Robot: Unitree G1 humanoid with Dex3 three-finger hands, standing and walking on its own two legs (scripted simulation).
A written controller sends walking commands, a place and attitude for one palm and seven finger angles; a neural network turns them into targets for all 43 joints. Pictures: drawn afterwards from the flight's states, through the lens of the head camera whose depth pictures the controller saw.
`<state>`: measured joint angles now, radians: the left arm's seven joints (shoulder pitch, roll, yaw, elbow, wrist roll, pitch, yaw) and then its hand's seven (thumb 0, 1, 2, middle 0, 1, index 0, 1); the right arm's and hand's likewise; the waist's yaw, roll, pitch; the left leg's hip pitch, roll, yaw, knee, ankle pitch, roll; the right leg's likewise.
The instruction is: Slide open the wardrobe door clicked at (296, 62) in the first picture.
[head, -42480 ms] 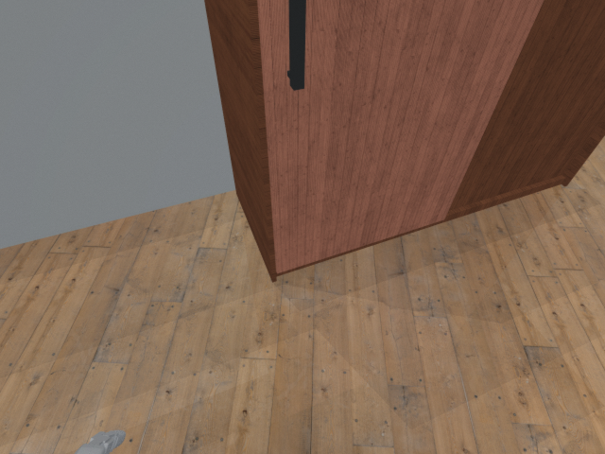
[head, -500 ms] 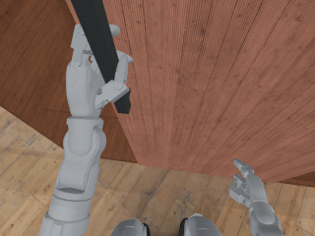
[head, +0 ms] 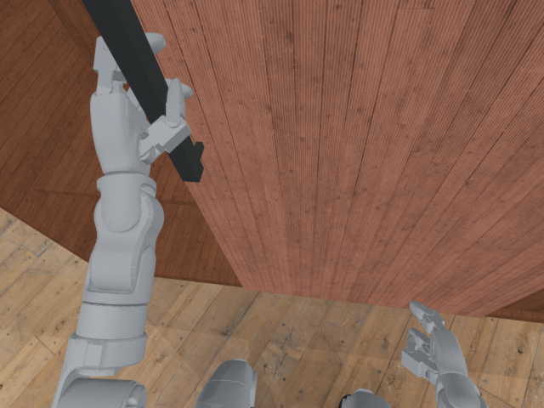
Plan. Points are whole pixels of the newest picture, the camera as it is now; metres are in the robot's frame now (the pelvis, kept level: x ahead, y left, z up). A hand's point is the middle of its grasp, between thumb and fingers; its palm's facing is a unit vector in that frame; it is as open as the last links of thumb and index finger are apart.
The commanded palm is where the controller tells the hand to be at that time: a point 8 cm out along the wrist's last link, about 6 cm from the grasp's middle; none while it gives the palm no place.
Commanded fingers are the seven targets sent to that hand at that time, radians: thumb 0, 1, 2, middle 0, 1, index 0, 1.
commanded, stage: step sideways, sliding the door along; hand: left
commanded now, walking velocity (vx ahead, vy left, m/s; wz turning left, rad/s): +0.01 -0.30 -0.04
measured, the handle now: (160, 84) +0.42 +0.18 +0.22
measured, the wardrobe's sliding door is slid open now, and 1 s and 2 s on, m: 0.54 0.69 0.69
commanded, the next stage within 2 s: stop walking and hold the door there in 0.80 s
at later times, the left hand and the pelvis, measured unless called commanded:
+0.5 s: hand (314, 124) +0.37 +0.01 +0.21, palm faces +0.13 -0.99 -0.05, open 6.8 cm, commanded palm +0.35 -0.02 +0.19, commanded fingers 0.00 0.90 0.90 -0.45 -1.40 -0.45 -1.40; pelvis -0.03 -0.15 +0.01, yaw -2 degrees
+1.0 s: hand (321, 124) +0.38 +0.00 +0.21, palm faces +0.27 -0.96 -0.12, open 6.6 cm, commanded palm +0.35 +0.01 +0.18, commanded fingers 0.00 0.90 0.90 -0.45 -1.40 -0.45 -1.40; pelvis -0.02 -0.24 +0.03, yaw -1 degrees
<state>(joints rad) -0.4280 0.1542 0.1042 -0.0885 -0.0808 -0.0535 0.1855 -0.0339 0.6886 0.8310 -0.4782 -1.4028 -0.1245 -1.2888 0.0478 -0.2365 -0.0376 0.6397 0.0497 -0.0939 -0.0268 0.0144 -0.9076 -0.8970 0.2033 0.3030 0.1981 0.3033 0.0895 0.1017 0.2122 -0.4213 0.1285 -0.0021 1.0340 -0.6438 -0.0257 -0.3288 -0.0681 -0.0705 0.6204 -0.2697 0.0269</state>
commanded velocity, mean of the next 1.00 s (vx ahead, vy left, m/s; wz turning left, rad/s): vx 0.08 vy -0.26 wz -0.05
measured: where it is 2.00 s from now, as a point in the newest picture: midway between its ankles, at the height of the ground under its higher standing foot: outside the picture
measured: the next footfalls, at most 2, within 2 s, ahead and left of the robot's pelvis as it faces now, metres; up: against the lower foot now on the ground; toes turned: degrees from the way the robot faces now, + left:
left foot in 0.12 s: +0.03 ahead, +0.08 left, +0.00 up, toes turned +11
right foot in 0.54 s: +0.01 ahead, -0.34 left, +0.00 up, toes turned -7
